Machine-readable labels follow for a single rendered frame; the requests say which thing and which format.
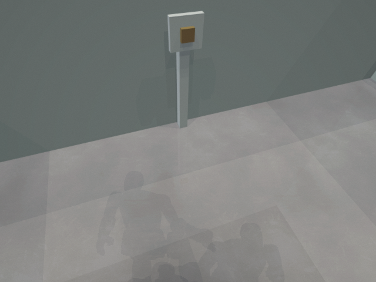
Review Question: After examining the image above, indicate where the panel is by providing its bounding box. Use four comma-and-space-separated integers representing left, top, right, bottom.
167, 11, 204, 128

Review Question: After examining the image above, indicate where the button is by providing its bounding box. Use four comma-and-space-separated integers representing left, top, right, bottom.
180, 26, 195, 43

